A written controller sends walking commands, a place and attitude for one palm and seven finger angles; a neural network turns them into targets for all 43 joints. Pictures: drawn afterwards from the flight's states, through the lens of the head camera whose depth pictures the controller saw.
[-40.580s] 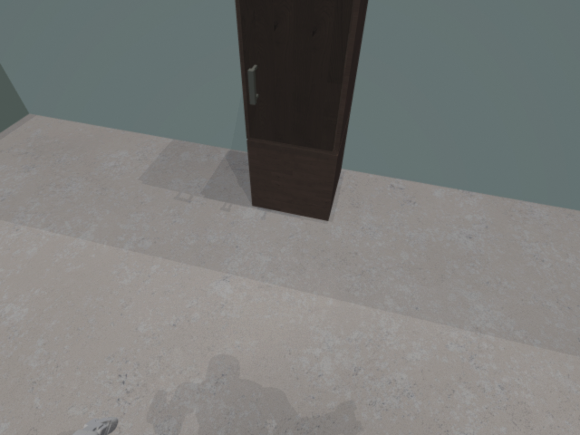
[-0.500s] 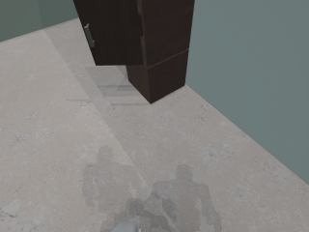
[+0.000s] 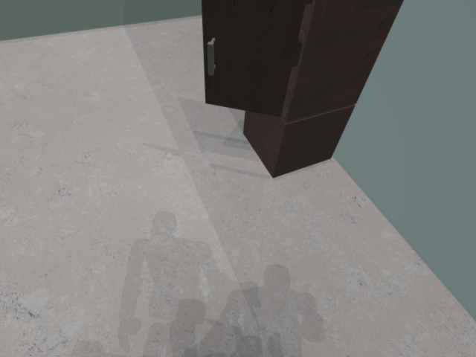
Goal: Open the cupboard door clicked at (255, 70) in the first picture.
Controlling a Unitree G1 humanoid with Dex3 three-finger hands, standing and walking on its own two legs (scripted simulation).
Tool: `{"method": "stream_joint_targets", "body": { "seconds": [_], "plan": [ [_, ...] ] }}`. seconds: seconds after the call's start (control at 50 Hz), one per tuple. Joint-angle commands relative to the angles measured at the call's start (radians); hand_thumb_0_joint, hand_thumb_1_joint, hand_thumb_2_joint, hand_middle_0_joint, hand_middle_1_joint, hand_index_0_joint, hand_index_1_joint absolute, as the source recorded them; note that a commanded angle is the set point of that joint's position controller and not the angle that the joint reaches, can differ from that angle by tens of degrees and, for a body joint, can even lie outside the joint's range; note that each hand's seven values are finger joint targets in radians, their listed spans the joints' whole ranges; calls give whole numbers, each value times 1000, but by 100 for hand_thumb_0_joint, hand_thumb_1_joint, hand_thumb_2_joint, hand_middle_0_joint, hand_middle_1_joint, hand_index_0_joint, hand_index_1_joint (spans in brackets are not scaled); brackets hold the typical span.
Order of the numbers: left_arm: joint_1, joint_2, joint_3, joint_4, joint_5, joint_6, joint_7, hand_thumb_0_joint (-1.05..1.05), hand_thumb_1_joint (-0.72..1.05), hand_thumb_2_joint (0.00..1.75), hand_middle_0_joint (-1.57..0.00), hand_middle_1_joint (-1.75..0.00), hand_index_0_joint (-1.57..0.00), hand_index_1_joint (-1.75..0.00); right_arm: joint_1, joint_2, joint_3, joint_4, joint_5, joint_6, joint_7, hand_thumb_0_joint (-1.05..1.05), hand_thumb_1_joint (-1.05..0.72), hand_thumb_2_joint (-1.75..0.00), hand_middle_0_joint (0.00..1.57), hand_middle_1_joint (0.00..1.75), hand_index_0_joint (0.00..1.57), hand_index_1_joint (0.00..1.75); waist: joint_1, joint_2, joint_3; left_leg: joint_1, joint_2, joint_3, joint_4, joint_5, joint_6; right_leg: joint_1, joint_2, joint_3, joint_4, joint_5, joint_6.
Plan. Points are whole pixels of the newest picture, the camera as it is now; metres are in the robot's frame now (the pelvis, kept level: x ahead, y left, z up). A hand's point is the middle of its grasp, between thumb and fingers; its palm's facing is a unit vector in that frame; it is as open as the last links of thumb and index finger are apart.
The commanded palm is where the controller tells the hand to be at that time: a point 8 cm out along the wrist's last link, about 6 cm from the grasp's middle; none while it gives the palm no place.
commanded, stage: take the last steps up to it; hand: left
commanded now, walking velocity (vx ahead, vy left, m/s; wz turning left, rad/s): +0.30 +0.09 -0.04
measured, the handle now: (212, 56) +1.10 +0.22 -0.10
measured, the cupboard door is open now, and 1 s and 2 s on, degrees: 53 53 53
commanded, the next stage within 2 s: come to a stop and stand still in 1.20 s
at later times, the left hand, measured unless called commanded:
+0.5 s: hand (184, 264) +0.31 +0.15 -0.15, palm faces -0.04 -0.98 -0.18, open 7.4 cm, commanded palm none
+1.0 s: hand (146, 263) +0.31 +0.24 -0.18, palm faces +0.08 -0.99 -0.15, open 7.4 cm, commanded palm none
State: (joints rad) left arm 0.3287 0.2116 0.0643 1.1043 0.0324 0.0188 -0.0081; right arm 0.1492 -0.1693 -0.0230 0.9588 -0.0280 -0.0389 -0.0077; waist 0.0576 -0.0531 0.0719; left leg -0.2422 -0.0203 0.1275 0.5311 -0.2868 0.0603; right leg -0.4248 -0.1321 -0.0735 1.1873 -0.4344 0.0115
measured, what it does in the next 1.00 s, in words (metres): walks ahead: right foot, then left foot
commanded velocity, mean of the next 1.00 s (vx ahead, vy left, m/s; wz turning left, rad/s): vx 0.29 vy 0.08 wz -0.03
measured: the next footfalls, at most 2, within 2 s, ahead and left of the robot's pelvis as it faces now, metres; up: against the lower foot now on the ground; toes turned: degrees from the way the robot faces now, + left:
right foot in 0.40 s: +0.25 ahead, -0.10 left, +0.00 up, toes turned -8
left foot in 0.86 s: +0.43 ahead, +0.16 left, +0.00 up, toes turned +6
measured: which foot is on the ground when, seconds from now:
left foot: down 0.00-0.42, up 0.44-0.84, down 0.86-1.00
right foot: up 0.00-0.38, down 0.40-0.88, up 0.90-1.00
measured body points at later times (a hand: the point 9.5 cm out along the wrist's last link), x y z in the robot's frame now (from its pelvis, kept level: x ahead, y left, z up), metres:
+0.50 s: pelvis +0.18 -0.01 -0.01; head +0.21 -0.03 +0.44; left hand +0.31 +0.20 -0.14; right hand +0.07 -0.22 -0.16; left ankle +0.06 +0.10 -0.65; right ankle +0.21 -0.09 -0.73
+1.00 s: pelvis +0.36 +0.07 +0.00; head +0.39 +0.09 +0.45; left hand +0.31 +0.29 -0.16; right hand +0.46 -0.16 -0.13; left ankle +0.39 +0.15 -0.73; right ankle +0.28 -0.06 -0.64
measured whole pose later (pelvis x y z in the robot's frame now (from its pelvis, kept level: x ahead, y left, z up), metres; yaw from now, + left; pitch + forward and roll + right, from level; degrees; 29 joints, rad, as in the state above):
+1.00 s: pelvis +0.36 +0.07 +0.00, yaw -2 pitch -1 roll +0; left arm 0.34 0.17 0.05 1.13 0.02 -0.01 -0.01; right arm 0.14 -0.16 -0.02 0.97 -0.03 -0.07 -0.02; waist 0.06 -0.04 0.08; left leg -0.27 0.01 0.14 0.53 -0.24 0.06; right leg -0.41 -0.09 -0.05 1.18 -0.42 -0.01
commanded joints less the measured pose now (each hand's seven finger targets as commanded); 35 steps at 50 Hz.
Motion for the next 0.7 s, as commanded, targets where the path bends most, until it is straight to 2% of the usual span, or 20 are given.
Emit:
{"method": "stream_joint_targets", "body": {
  "seconds": [0.0,0.02,0.08,0.12,0.2,0.26,0.3,0.32,0.34,0.36,0.38,0.4,0.42,0.44,0.46,0.48,0.52,0.56,0.62,0.68],
  "plan": [
    [-33,28,1,-86,-6,-38,-2,0,90,90,-20,-30,-20,-30,179,-134,-25,30,7,-28,-18,0,-90,-90,20,30,20,30,-47,128,-27,151,268,-232,-326,364,113,-188,-9,40,12,138,-5],
    [-35,26,0,-89,-7,-33,-1,0,90,90,-20,-30,-20,-30,187,-131,-26,37,7,-31,-17,0,-90,-90,20,30,20,30,-38,124,-30,162,269,-213,-333,394,120,-195,-6,41,-6,154,0],
    [-112,20,0,-121,-6,-28,-2,0,90,90,-20,-30,-20,-30,241,-114,-26,64,8,-36,-19,0,-90,-90,20,30,20,30,-45,95,-4,188,259,-191,-346,461,123,-229,5,37,-81,210,3],
    [-166,20,-1,-143,-8,-27,-4,0,90,90,-20,-30,-20,-30,257,-111,-23,77,6,-37,-19,0,-90,-90,20,30,20,30,-46,105,16,187,264,-185,-357,447,128,-234,2,40,-151,237,2],
    [-291,12,-10,-194,-10,-32,-10,0,90,90,-20,-30,-20,-30,333,-105,-17,117,1,-37,-22,0,-90,-90,20,30,20,30,-80,100,44,249,274,-182,-341,507,130,-230,20,10,-312,241,-13],
    [-351,2,-18,-225,-11,-38,-11,0,90,90,-20,-30,-20,-30,379,-110,-13,147,-4,-35,-26,0,-90,-90,20,30,20,30,-100,96,49,272,276,-155,-294,596,116,-166,46,-11,-429,210,-35],
    [-318,12,-16,-226,-12,-43,-10,0,90,90,-20,-30,-20,-30,379,-121,-12,163,-5,-31,-25,0,-90,-90,20,30,20,30,-80,93,30,250,268,-134,-226,684,104,-41,81,-36,-507,163,-52],
    [-250,20,-11,-209,-12,-46,-9,0,90,90,-20,-30,-20,-30,370,-127,-12,167,-1,-31,-26,0,-90,-90,20,30,20,30,-47,102,0,240,252,-114,-152,764,88,60,107,-50,-551,181,-60],
    [-148,35,-4,-176,-11,-54,-6,0,90,90,-20,-30,-20,-30,360,-130,-14,168,6,-30,-27,0,-90,-90,20,30,20,30,-4,73,-52,197,216,-98,-28,804,59,220,129,-58,-621,233,-73],
    [1,78,13,-134,-8,-64,0,0,90,90,-20,-30,-20,-30,333,-129,-17,159,17,-34,-23,0,-90,-90,20,30,20,30,61,46,-127,48,172,-67,155,709,22,477,72,17,-652,319,-104],
    [153,170,40,-94,-3,-75,11,0,90,90,-20,-30,-20,-30,349,-97,-19,133,31,-39,-18,0,-90,-90,20,30,20,30,98,-131,-252,-212,38,-4,443,266,-31,749,-201,371,-707,437,-215],
    [175,217,44,-84,-22,-70,15,0,90,90,-20,-30,-20,-30,338,-106,-23,110,29,-33,-18,0,-90,-90,20,30,20,30,74,-163,-264,-325,-16,-52,726,-304,-52,739,-390,600,-831,572,-312],
    [95,183,41,-104,-26,-68,26,0,90,90,-20,-30,-20,-30,266,-120,-29,102,24,-23,-16,0,-90,-90,20,30,20,30,58,-29,-159,-370,54,-163,776,-244,-43,596,-363,545,-879,432,-305],
    [12,132,25,-121,-26,-73,31,0,90,90,-20,-30,-20,-30,196,-87,-31,94,17,-15,-9,0,-90,-90,20,30,20,30,33,8,-26,-385,95,-174,742,-144,-46,420,-306,437,-915,425,-250],
    [-31,95,10,-126,-25,-75,29,0,90,90,-20,-30,-20,-30,189,-47,-26,92,13,-4,-6,0,-90,-90,20,30,20,30,-11,27,17,-340,115,-169,700,-96,-55,295,-261,347,-938,430,-213],
    [-59,59,1,-126,-24,-82,27,0,90,90,-20,-30,-20,-30,218,-18,-21,102,8,10,-2,0,-90,-90,20,30,20,30,-42,-18,29,-299,126,-158,662,-54,-64,218,-221,259,-964,413,-185],
    [-60,37,-2,-113,-19,-95,24,0,90,90,-20,-30,-20,-30,272,3,-23,120,3,23,7,0,-90,-90,20,30,20,30,-74,-64,-6,-245,128,-123,569,-1,-82,188,-163,138,-986,412,-156],
    [-39,17,6,-101,-14,-105,21,0,90,90,-20,-30,-20,-30,252,12,-27,112,1,28,13,0,-90,-90,20,30,20,30,-76,-71,-15,-241,130,-98,473,47,-96,189,-141,111,-1002,401,-160],
    [-4,55,10,-76,-14,-110,15,0,90,90,-20,-30,-20,-30,153,9,-29,71,4,21,27,0,-90,-90,20,30,20,30,-49,-36,-16,-254,121,-70,311,95,-105,234,-137,104,-998,394,-170],
    [28,85,13,-51,-11,-108,11,0,90,90,-20,-30,-20,-30,47,-11,-32,25,4,10,37,0,-90,-90,20,30,20,30,-21,-76,11,-259,102,-51,191,95,-104,278,-151,112,-984,394,-163]
  ]
}}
